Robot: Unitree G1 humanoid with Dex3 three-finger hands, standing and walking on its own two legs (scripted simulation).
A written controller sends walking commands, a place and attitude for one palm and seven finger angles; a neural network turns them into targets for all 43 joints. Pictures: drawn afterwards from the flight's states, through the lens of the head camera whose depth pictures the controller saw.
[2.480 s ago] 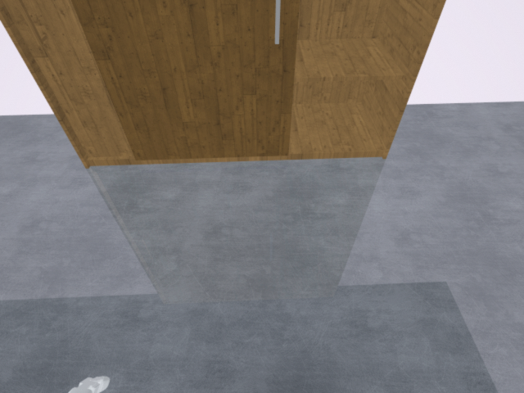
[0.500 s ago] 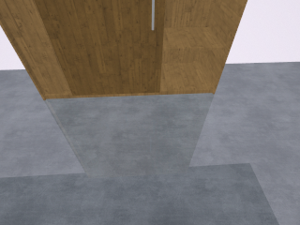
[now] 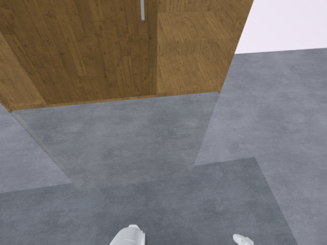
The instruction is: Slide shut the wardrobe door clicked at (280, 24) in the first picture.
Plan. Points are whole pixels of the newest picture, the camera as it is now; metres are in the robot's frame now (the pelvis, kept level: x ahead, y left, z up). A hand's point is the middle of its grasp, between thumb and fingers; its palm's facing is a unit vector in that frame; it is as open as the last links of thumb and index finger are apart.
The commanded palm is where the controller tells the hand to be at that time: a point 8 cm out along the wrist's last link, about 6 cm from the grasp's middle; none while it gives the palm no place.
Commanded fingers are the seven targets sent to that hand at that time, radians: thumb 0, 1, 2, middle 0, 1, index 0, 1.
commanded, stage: walk to a spot facing it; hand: left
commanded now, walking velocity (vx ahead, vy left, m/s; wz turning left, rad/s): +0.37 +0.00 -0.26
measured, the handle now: out of the picture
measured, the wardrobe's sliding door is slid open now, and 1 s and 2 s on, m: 0.56 0.56 0.56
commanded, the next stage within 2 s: turn to face it in 0.90 s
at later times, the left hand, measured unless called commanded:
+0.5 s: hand (132, 164) +0.37 +0.14 -0.15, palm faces -0.22 -0.95 -0.22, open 7.4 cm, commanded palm none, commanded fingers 0.00 0.90 0.90 -0.20 -0.30 -0.20 -0.30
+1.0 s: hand (129, 152) +0.43 +0.17 -0.18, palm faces -0.17 -0.98 -0.13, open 7.4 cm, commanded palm none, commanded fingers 0.00 0.90 0.90 -0.20 -0.30 -0.20 -0.30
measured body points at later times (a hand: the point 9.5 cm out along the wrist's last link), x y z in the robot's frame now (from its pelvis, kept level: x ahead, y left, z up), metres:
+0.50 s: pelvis +0.21 -0.02 +0.00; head +0.23 -0.04 +0.45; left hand +0.38 +0.19 -0.13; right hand +0.09 -0.23 -0.16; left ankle +0.12 +0.11 -0.72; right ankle +0.26 -0.13 -0.73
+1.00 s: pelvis +0.44 -0.01 +0.00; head +0.45 +0.02 +0.45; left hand +0.44 +0.22 -0.17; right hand +0.46 -0.26 -0.12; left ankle +0.50 +0.06 -0.73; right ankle +0.31 -0.11 -0.64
